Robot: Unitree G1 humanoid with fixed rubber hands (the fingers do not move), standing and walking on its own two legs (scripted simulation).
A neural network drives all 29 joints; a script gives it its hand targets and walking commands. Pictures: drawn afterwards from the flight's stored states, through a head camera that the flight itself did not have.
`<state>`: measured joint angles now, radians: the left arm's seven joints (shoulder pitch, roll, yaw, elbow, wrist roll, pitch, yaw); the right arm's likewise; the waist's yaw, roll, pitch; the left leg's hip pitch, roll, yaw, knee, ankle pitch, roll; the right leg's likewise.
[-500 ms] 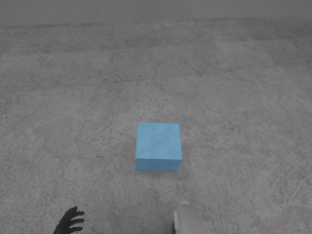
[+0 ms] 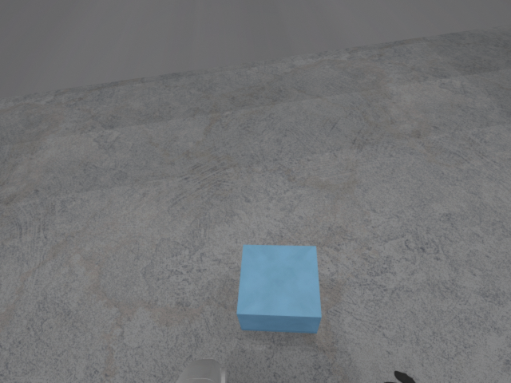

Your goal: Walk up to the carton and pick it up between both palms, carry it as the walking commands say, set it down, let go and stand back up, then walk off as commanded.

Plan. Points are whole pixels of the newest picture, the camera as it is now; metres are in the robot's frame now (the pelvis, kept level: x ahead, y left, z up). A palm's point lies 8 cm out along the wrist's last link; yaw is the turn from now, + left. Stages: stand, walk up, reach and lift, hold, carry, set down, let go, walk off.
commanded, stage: walk up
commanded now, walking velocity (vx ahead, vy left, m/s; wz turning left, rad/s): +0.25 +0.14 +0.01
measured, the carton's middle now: (279, 288) +0.55 -0.02 -0.70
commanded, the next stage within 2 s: none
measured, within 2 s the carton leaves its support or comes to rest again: neither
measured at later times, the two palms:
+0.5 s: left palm out of the picture +0.05 +0.31 -0.17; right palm out of the picture +0.07 -0.18 -0.13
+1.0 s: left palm out of the picture -0.07 +0.21 -0.12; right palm out of the picture +0.07 -0.24 -0.15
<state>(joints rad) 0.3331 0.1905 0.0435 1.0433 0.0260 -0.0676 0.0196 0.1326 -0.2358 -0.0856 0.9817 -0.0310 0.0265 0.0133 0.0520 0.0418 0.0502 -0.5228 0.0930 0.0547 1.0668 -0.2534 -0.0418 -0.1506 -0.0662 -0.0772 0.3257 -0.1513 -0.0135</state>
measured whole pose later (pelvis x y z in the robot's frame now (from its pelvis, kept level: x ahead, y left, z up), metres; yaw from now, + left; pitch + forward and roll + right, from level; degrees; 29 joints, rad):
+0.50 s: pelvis +0.02 +0.06 -0.01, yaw -1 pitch +1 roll -3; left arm 0.23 0.24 0.08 1.02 0.04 0.07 0.00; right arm 0.19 -0.15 -0.04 1.00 -0.03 0.00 -0.05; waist -0.02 -0.05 0.05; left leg -0.36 0.12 0.10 0.45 -0.10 0.01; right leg -0.46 -0.02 -0.01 1.06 -0.43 0.05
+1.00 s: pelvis +0.01 +0.00 +0.00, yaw +0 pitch +1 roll +2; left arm 0.46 0.10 0.02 1.08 0.02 -0.07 0.03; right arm 0.21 -0.22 -0.09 1.03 -0.03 0.03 0.02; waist 0.05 0.03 -0.01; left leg -0.50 0.05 0.05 0.89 -0.17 -0.05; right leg -0.06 -0.04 -0.05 0.21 -0.18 -0.01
